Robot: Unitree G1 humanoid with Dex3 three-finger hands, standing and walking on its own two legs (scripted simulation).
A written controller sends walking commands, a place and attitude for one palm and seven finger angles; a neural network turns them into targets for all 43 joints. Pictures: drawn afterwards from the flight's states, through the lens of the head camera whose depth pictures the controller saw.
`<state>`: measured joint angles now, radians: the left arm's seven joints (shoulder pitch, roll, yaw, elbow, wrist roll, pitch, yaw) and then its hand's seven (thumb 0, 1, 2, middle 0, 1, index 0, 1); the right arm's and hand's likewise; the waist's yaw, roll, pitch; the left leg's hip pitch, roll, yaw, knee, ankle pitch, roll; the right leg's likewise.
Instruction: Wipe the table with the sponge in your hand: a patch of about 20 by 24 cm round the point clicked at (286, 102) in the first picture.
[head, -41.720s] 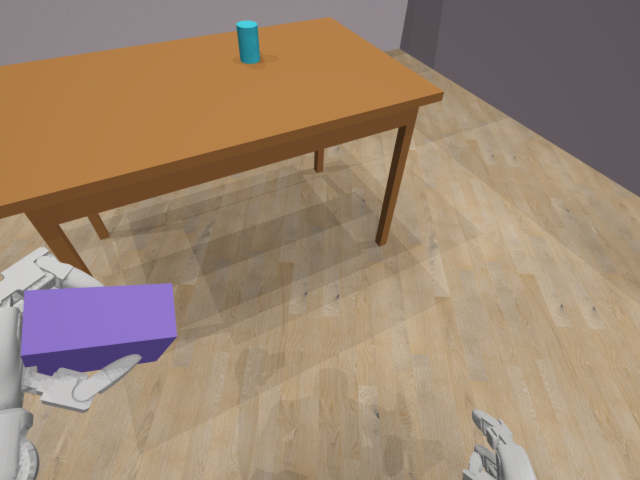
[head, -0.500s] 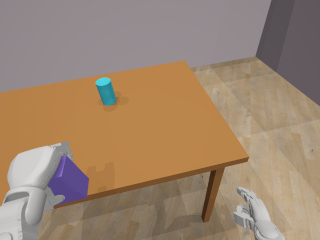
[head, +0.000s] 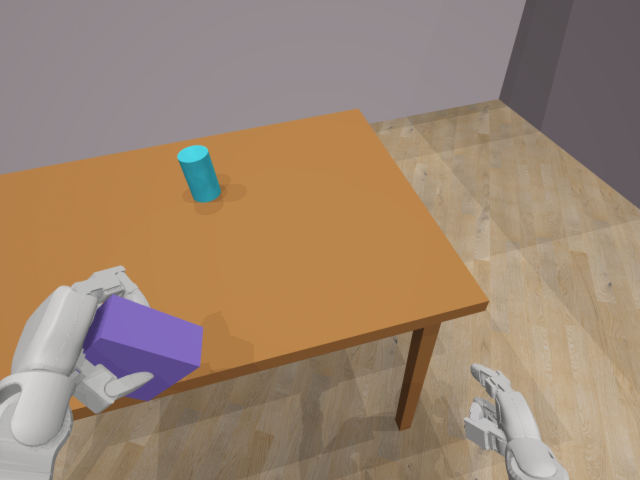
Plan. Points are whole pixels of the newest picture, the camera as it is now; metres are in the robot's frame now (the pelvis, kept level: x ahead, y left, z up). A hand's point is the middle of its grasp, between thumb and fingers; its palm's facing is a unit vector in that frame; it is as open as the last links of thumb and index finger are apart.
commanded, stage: step back with the hand held close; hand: left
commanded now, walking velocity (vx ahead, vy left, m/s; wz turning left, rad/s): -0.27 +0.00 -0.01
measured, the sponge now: (146, 356) +0.21 +0.24 +0.08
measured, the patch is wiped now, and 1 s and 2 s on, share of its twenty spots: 1.00 1.00 1.00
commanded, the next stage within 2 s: stop stepping back and stand still in 1.54 s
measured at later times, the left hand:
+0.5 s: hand (102, 366) +0.17 +0.25 +0.13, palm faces +0.33 -0.85 -0.40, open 9.5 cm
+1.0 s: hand (69, 425) +0.12 +0.24 +0.14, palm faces +0.33 -0.86 -0.39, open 9.5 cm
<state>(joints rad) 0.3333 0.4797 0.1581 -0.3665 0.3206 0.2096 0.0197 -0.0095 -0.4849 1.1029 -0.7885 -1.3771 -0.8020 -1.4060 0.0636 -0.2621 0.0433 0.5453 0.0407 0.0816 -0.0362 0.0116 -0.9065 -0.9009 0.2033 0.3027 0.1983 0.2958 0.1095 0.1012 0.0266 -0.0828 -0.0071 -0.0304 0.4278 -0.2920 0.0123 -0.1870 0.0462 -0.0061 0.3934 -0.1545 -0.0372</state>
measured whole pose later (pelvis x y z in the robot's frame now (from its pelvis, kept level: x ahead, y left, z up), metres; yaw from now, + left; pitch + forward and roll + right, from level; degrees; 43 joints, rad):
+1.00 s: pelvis -0.09 +0.01 -0.03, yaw +3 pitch +1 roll -1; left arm 0.51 0.40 0.32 -0.60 -0.03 -0.16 0.12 -0.01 -0.49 1.10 -0.79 -1.38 -0.80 -1.41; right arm 0.18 -0.21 0.00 0.56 0.00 0.01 -0.04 0.01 -0.90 -0.90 0.21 0.30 0.20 0.30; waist -0.04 -0.05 0.01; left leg -0.46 0.00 0.01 0.69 -0.25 0.02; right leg -0.50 0.00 -0.03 0.60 -0.13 -0.01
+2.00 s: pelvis -0.30 -0.02 -0.01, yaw -3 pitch +0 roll +0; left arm 0.49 0.36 0.28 -0.43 -0.04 -0.10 0.14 -0.01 -0.49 1.10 -0.79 -1.38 -0.80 -1.41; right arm 0.27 -0.23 0.02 0.65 0.00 -0.05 -0.07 0.01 -0.90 -0.90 0.21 0.30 0.20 0.30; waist -0.02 -0.02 -0.12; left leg -0.31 0.03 0.06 0.71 -0.46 0.03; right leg -0.38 -0.01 -0.07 0.54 -0.23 -0.04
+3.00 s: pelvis -0.31 +0.00 +0.00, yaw -1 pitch +0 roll -1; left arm 0.47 0.38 0.34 -0.48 -0.04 -0.12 0.15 -0.01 -0.49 1.10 -0.79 -1.38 -0.80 -1.41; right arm 0.16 -0.19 0.02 0.60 0.01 -0.09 -0.06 0.01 -0.90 -0.90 0.21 0.30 0.20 0.30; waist 0.00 -0.02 0.02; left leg -0.24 0.02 0.05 0.52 -0.27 0.01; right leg -0.19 0.01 -0.04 0.47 -0.27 0.00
